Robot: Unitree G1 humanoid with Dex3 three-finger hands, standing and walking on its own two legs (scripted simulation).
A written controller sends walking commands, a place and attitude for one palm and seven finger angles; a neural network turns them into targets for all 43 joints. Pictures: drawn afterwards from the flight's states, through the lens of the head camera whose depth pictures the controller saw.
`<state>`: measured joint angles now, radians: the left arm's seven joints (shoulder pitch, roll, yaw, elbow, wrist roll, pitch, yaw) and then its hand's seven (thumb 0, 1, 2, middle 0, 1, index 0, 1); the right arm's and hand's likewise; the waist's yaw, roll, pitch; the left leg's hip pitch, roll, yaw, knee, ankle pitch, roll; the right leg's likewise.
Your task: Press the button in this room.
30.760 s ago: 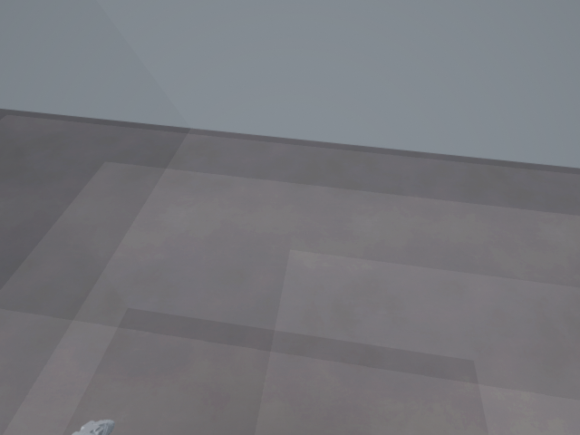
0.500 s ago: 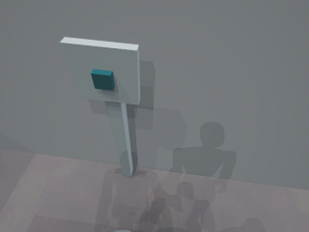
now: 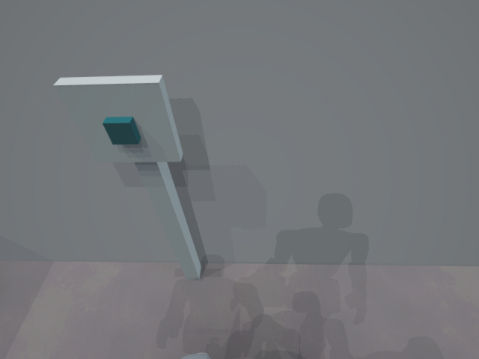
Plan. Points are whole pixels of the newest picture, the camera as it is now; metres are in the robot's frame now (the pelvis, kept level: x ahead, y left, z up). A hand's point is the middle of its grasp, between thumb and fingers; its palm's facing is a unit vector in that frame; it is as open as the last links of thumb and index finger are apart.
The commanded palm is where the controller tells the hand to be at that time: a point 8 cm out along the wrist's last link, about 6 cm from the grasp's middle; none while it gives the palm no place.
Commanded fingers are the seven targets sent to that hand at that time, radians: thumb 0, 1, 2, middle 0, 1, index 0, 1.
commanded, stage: come to a stop and stand still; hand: left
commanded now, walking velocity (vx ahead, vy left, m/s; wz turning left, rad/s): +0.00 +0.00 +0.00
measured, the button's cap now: (123, 129) +0.54 +0.28 +0.10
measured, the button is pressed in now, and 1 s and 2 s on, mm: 0 0 0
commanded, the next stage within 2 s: look again from close up in 0.46 s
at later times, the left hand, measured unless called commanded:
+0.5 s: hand out of the picture -0.04 +0.15 -0.16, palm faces +0.06 -0.98 -0.18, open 7.3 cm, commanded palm none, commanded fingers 0.00 0.90 0.90 -0.20 -0.30 -0.20 -0.30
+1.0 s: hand out of the picture +0.00 +0.18 -0.16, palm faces +0.03 -0.97 -0.23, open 7.3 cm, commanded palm none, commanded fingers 0.00 0.90 0.90 -0.20 -0.30 -0.20 -0.30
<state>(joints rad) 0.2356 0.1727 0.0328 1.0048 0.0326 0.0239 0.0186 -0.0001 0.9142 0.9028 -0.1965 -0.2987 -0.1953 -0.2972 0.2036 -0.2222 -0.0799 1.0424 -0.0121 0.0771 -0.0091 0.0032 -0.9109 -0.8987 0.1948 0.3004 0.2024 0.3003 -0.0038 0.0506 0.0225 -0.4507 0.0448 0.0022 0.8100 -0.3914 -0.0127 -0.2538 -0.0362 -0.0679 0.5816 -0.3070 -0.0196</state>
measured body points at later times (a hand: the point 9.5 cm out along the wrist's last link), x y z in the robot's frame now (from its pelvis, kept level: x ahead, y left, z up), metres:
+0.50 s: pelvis -0.03 -0.01 +0.01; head -0.02 -0.02 +0.46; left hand -0.05 +0.20 -0.15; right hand -0.04 -0.22 -0.16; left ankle -0.04 +0.12 -0.73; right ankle +0.01 -0.11 -0.73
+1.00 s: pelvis -0.02 +0.01 +0.01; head -0.03 -0.02 +0.46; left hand -0.01 +0.23 -0.14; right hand -0.03 -0.20 -0.17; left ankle -0.04 +0.12 -0.73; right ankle +0.01 -0.11 -0.73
